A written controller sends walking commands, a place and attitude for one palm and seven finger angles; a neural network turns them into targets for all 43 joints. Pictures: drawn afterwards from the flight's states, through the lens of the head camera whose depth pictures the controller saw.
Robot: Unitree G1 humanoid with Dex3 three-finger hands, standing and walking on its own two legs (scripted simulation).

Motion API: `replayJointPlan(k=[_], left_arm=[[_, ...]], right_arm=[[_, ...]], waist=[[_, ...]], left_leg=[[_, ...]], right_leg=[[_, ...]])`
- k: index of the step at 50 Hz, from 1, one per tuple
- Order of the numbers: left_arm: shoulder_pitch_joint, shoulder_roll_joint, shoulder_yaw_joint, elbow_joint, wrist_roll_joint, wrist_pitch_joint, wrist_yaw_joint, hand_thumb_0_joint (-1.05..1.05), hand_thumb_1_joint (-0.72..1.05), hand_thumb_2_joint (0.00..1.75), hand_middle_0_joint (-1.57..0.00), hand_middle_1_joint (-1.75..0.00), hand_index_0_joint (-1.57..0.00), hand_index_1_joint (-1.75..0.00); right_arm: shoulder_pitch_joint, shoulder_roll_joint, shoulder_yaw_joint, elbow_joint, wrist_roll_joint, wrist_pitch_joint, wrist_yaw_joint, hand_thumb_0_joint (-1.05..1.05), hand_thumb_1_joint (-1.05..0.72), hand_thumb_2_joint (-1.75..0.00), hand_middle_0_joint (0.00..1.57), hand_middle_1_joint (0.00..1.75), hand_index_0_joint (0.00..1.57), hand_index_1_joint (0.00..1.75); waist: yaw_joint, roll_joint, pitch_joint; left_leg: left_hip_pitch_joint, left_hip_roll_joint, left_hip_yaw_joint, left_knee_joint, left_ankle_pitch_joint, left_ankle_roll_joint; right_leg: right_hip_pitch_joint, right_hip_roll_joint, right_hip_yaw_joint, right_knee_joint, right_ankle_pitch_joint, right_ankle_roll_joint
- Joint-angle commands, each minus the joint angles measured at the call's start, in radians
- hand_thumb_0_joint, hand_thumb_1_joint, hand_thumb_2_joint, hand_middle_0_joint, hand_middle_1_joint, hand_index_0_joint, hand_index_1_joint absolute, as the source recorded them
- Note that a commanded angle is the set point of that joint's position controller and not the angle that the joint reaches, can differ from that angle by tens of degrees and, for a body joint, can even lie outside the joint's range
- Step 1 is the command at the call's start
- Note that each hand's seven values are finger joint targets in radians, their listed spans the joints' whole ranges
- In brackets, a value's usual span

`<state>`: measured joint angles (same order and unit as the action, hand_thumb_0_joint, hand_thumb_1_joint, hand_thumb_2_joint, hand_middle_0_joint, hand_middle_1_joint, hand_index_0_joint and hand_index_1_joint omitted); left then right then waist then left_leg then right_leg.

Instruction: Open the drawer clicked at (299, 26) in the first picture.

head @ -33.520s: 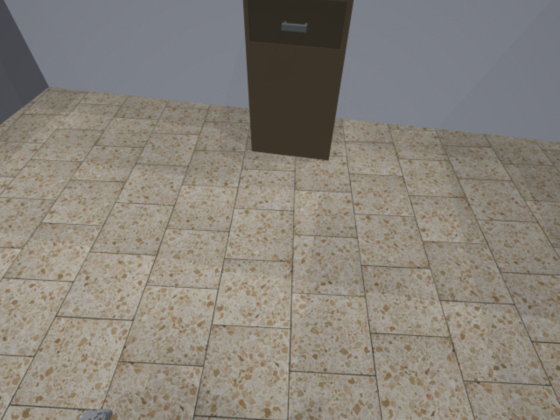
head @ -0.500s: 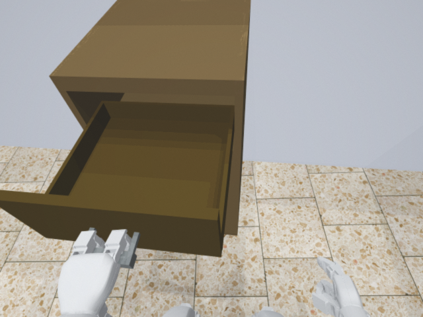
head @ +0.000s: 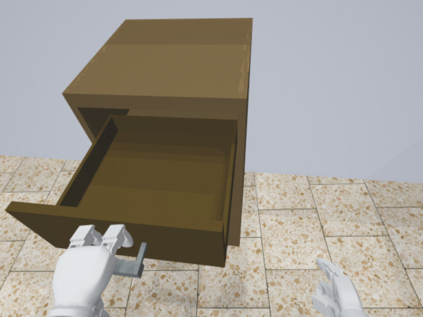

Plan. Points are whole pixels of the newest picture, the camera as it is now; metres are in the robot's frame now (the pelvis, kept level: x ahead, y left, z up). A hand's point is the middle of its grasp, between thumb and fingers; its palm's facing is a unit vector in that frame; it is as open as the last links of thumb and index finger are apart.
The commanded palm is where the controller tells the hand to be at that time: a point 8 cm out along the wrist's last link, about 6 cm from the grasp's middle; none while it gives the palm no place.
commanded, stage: lift the hand off the handle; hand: left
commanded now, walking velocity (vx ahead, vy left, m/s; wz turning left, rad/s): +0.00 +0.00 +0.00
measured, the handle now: (118, 255) +0.23 +0.22 -0.01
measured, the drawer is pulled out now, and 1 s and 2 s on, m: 0.30 0.30 0.30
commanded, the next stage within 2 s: draw the hand back to the body in 0.80 s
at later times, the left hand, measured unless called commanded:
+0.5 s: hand (85, 248) +0.20 +0.22 +0.10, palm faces +0.11 -0.13 -0.99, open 13.3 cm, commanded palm +0.17 +0.21 +0.16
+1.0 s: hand (78, 237) +0.20 +0.22 +0.13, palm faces +0.09 -0.16 -0.98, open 13.8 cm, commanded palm +0.17 +0.22 +0.19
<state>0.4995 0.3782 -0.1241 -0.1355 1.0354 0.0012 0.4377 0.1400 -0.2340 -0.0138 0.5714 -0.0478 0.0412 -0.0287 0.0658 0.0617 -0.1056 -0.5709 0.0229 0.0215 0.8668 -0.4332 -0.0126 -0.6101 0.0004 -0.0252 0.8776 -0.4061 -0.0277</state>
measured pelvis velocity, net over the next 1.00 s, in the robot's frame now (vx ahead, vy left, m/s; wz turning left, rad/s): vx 0.02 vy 0.02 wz -0.01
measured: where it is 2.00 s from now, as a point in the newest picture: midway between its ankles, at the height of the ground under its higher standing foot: outside the picture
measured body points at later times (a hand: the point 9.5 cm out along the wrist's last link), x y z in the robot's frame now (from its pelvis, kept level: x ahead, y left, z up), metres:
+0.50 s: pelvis +0.02 +0.01 +0.02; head +0.02 -0.03 +0.47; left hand +0.19 +0.22 +0.15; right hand +0.24 -0.19 -0.07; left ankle +0.00 +0.13 -0.70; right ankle +0.02 -0.10 -0.70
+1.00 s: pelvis +0.02 +0.02 +0.04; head +0.02 -0.02 +0.48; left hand +0.19 +0.22 +0.18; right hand +0.25 -0.18 -0.05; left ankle +0.00 +0.13 -0.70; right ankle +0.02 -0.10 -0.70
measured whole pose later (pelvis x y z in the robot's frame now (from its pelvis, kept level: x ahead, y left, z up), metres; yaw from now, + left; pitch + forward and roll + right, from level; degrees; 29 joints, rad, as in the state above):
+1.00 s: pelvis +0.02 +0.02 +0.04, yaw -1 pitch +1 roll +0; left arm 0.52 0.43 -0.09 -0.49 0.94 0.07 0.14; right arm 0.13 -0.24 0.04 0.53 0.00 0.09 0.03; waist 0.12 0.10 -0.05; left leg -0.25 0.02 0.04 0.56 -0.33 0.01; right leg -0.27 0.00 -0.01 0.55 -0.29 0.00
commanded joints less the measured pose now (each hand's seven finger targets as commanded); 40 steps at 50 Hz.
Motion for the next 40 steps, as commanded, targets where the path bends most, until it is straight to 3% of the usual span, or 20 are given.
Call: replayJointPlan(k=[1, 4, 7, 9, 11, 19, 21, 22, 24, 28, 29, 32, 33, 35, 37, 39, 40], left_arm=[[-0.152, 0.127, 0.139, -0.321, -0.019, 0.004, 0.049, 0.0, -0.5, 0.3, -0.3, -1.2, -0.3, -1.2], [-0.136, 0.148, 0.153, -0.375, -0.029, -0.003, 0.028, 0.0, -0.5, 0.3, -0.3, -1.2, -0.3, -1.2], [-0.107, 0.134, 0.135, -0.418, -0.03, -0.012, 0.009, 0.0, -0.5, 0.3, -0.3, -1.2, -0.3, -1.2], [-0.1, 0.161, 0.166, -0.419, -0.029, -0.007, -0.005, 0.0, -0.5, 0.3, -0.3, -1.2, -0.3, -1.2], [-0.09, 0.132, 0.136, -0.434, -0.033, -0.003, -0.022, 0.0, -0.5, 0.3, -0.3, -1.2, -0.3, -1.2], [-0.051, 0.181, 0.181, -0.506, -0.059, 0.01, -0.085, 0.0, -0.5, 0.3, -0.3, -1.2, -0.3, -1.2], [-0.08, 0.175, 0.172, -0.512, -0.063, 0.01, -0.101, 0.0, -0.5, 0.3, -0.3, -1.2, -0.3, -1.2], [-0.083, 0.167, 0.16, -0.522, -0.057, 0.011, -0.108, 0.0, -0.5, 0.3, -0.3, -1.2, -0.3, -1.2], [-0.027, 0.179, 0.181, -0.506, -0.067, 0.031, -0.128, 0.0, -0.5, 0.3, -0.3, -1.2, -0.3, -1.2], [-0.003, 0.16, 0.143, -0.499, -0.086, 0.08, -0.197, 0.0, -0.5, 0.3, -0.3, -1.2, -0.3, -1.2], [0.006, 0.166, 0.149, -0.511, -0.097, 0.095, -0.216, 0.0, -0.5, 0.3, -0.3, -1.2, -0.3, -1.2], [-0.022, 0.204, 0.167, -0.543, -0.103, 0.101, -0.254, 0.0, -0.5, 0.3, -0.3, -1.2, -0.3, -1.2], [-0.022, 0.223, 0.187, -0.561, -0.105, 0.096, -0.258, 0.0, -0.5, 0.3, -0.3, -1.2, -0.3, -1.2], [-0.016, 0.203, 0.172, -0.612, -0.112, 0.09, -0.268, 0.0, -0.5, 0.3, -0.3, -1.2, -0.3, -1.2], [0.019, 0.153, 0.133, -0.586, -0.121, 0.076, -0.278, 0.0, -0.5, 0.3, -0.3, -1.2, -0.3, -1.2], [0.015, 0.177, 0.161, -0.585, -0.123, 0.074, -0.276, 0.0, -0.5, 0.3, -0.3, -1.2, -0.3, -1.2], [-0.008, 0.157, 0.133, -0.586, -0.108, 0.071, -0.277, 0.0, -0.5, 0.3, -0.3, -1.2, -0.3, -1.2]], right_arm=[[-0.139, -0.078, -0.029, -0.174, 0.01, -0.052, 0.001, 0.0, -0.9, -0.9, 0.2, 0.3, 0.2, 0.3], [-0.136, -0.08, -0.027, -0.181, 0.006, -0.055, 0.004, 0.0, -0.9, -0.9, 0.2, 0.3, 0.2, 0.3], [-0.133, -0.075, -0.024, -0.186, 0.004, -0.056, 0.015, 0.0, -0.9, -0.9, 0.2, 0.3, 0.2, 0.3], [-0.138, -0.077, -0.022, -0.183, 0.006, -0.05, 0.016, 0.0, -0.9, -0.9, 0.2, 0.3, 0.2, 0.3], [-0.137, -0.073, -0.022, -0.185, 0.009, -0.047, 0.024, 0.0, -0.9, -0.9, 0.2, 0.3, 0.2, 0.3], [-0.15, -0.075, -0.01, -0.2, 0.019, -0.039, 0.024, 0.0, -0.9, -0.9, 0.2, 0.3, 0.2, 0.3], [-0.148, -0.073, -0.009, -0.192, 0.02, -0.033, 0.026, 0.0, -0.9, -0.9, 0.2, 0.3, 0.2, 0.3], [-0.146, -0.073, -0.006, -0.194, 0.017, -0.034, 0.028, 0.0, -0.9, -0.9, 0.2, 0.3, 0.2, 0.3], [-0.169, -0.075, -0.003, -0.204, 0.03, -0.031, 0.032, 0.0, -0.9, -0.9, 0.2, 0.3, 0.2, 0.3], [-0.18, -0.08, 0.008, -0.21, 0.049, -0.014, 0.045, 0.0, -0.9, -0.9, 0.2, 0.3, 0.2, 0.3], [-0.208, -0.083, 0.014, -0.222, 0.056, -0.013, 0.045, 0.0, -0.9, -0.9, 0.2, 0.3, 0.2, 0.3], [-0.183, -0.088, 0.02, -0.226, 0.051, -0.002, 0.041, 0.0, -0.9, -0.9, 0.2, 0.3, 0.2, 0.3], [-0.188, -0.092, 0.023, -0.232, 0.056, -0.001, 0.039, 0.0, -0.9, -0.9, 0.2, 0.3, 0.2, 0.3], [-0.182, -0.088, 0.026, -0.239, 0.054, -0.002, 0.044, 0.0, -0.9, -0.9, 0.2, 0.3, 0.2, 0.3], [-0.164, -0.088, 0.017, -0.236, 0.054, 0.0, 0.052, 0.0, -0.9, -0.9, 0.2, 0.3, 0.2, 0.3], [-0.192, -0.094, 0.019, -0.241, 0.062, 0.001, 0.055, 0.0, -0.9, -0.9, 0.2, 0.3, 0.2, 0.3], [-0.168, -0.088, 0.023, -0.238, 0.051, 0.003, 0.06, 0.0, -0.9, -0.9, 0.2, 0.3, 0.2, 0.3]], waist=[[-0.007, -0.018, -0.155], [0.0, -0.037, -0.17], [0.007, -0.03, -0.156], [0.008, -0.035, -0.139], [0.005, -0.038, -0.128], [0.025, -0.021, -0.117], [0.019, -0.048, -0.087], [0.023, -0.032, -0.091], [0.036, -0.038, -0.086], [0.039, -0.067, -0.046], [0.042, -0.041, -0.044], [0.047, -0.071, -0.042], [0.048, -0.055, -0.046], [0.05, -0.017, -0.064], [0.044, -0.044, -0.029], [0.043, -0.036, -0.01], [0.045, -0.039, -0.016]], left_leg=[[0.166, -0.039, -0.005, -0.145, 0.164, 0.03], [0.197, -0.038, -0.006, -0.157, 0.204, 0.029], [0.212, -0.035, -0.007, -0.166, 0.229, 0.028], [0.222, -0.032, -0.008, -0.18, 0.24, 0.025], [0.229, -0.03, -0.008, -0.187, 0.24, 0.026], [0.282, -0.022, -0.008, -0.233, 0.311, 0.023], [0.28, -0.02, -0.005, -0.246, 0.293, 0.027], [0.292, -0.02, -0.004, -0.252, 0.298, 0.028], [0.302, -0.017, -0.004, -0.27, 0.321, 0.024], [0.293, -0.012, 0.01, -0.321, 0.333, 0.026], [0.304, -0.009, 0.008, -0.329, 0.334, 0.025], [0.311, -0.01, 0.016, -0.352, 0.332, 0.031], [0.322, -0.005, 0.016, -0.357, 0.347, 0.028], [0.339, -0.001, 0.014, -0.362, 0.372, 0.027], [0.342, 0.002, 0.014, -0.365, 0.387, 0.027], [0.339, 0.01, 0.01, -0.373, 0.36, 0.021], [0.333, 0.003, 0.014, -0.378, 0.35, 0.025]], right_leg=[[0.075, 0.012, 0.017, -0.203, 0.125, -0.008], [0.101, 0.009, 0.029, -0.218, 0.163, -0.01], [0.106, 0.006, 0.023, -0.219, 0.175, -0.008], [0.122, 0.009, 0.033, -0.238, 0.189, -0.012], [0.127, 0.006, 0.021, -0.241, 0.191, -0.007], [0.215, 0.005, 0.038, -0.292, 0.274, -0.006], [0.216, 0.001, 0.024, -0.305, 0.262, 0.002], [0.216, 0.0, 0.023, -0.309, 0.257, 0.002], [0.262, 0.002, 0.039, -0.332, 0.295, -0.002], [0.32, -0.005, 0.008, -0.352, 0.326, 0.015], [0.34, -0.005, 0.021, -0.364, 0.334, 0.011], [0.368, -0.01, 0.006, -0.381, 0.329, 0.022], [0.377, -0.011, 0.009, -0.386, 0.341, 0.021], [0.386, -0.013, 0.003, -0.39, 0.338, 0.017], [0.362, -0.001, -0.009, -0.397, 0.329, 0.018], [0.361, 0.004, 0.002, -0.408, 0.308, 0.013], [0.355, -0.001, -0.01, -0.407, 0.282, 0.013]])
